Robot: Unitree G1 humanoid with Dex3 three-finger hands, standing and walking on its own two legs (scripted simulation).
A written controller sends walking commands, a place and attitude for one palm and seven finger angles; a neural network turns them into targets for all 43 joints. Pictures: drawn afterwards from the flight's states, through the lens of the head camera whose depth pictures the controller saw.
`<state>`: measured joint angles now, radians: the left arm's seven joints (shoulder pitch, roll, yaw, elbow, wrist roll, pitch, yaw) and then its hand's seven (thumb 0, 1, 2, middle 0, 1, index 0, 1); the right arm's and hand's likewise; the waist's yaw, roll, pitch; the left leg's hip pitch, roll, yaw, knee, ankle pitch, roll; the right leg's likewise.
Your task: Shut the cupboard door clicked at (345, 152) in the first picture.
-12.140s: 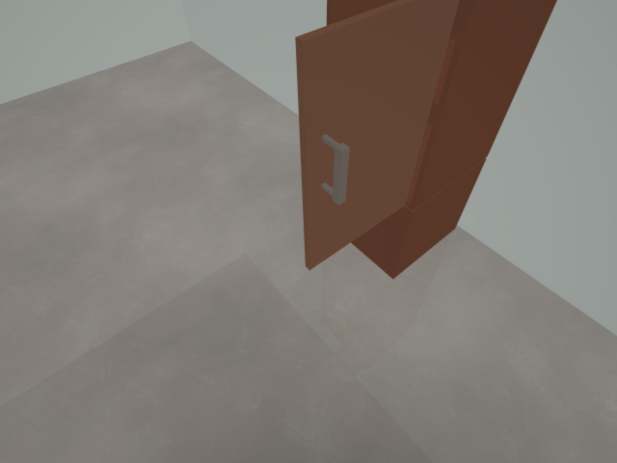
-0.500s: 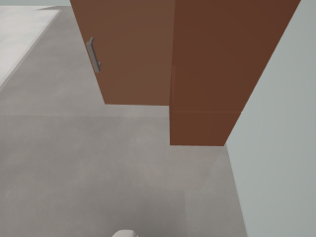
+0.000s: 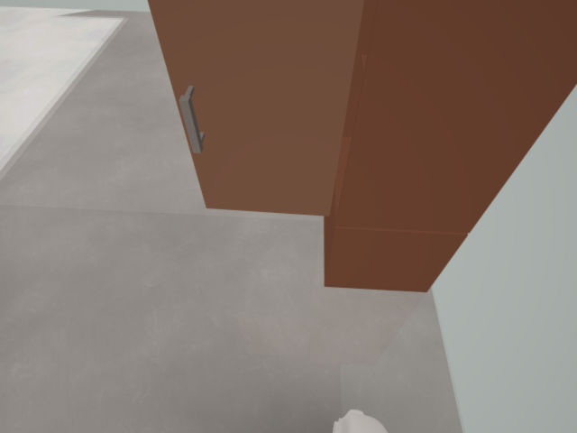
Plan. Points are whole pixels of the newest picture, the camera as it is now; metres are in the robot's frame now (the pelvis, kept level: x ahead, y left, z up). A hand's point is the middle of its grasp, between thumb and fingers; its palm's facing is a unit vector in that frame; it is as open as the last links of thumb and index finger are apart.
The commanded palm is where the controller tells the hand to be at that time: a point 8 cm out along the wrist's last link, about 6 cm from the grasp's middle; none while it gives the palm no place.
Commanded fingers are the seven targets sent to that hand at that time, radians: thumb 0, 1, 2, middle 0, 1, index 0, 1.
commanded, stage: take the last steps up to it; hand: left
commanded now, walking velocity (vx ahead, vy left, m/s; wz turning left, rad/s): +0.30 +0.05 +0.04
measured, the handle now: (194, 120) +0.71 +0.24 +0.00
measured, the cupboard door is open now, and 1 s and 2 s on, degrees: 89 89 89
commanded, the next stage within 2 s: come to a stop and stand still in 0.42 s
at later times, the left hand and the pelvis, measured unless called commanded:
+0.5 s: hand out of the picture +0.14 +0.17 -0.17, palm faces +0.12 -0.98 -0.18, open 7.3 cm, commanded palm none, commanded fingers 0.00 0.90 0.90 -0.20 -0.30 -0.20 -0.30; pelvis +0.17 +0.00 +0.00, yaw +3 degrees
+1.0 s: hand (180, 334) +0.30 +0.22 -0.17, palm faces +0.01 -0.97 -0.24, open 7.4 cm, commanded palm none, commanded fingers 0.00 0.90 0.90 -0.20 -0.30 -0.20 -0.30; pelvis +0.22 +0.01 +0.00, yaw +0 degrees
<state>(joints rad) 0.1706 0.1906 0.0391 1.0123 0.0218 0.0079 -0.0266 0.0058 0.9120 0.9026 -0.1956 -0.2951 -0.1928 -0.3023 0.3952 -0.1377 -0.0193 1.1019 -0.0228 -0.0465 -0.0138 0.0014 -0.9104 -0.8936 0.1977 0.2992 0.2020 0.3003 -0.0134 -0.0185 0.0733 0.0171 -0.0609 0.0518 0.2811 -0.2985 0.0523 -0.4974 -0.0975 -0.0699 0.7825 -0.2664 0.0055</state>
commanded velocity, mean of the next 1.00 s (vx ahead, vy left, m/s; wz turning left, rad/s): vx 0.02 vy -0.03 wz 0.02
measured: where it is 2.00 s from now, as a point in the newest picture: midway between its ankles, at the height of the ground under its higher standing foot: outside the picture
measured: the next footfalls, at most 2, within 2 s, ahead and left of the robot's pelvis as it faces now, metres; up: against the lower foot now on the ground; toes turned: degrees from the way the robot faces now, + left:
right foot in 0.08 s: +0.14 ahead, -0.12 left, +0.00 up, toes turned -7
left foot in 0.56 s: +0.27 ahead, +0.10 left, +0.00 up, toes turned +2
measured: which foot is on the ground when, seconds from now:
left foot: down 0.00-0.10, up 0.12-0.54, down 0.56-1.00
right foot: up 0.00-0.06, down 0.08-0.56, up 0.58-1.00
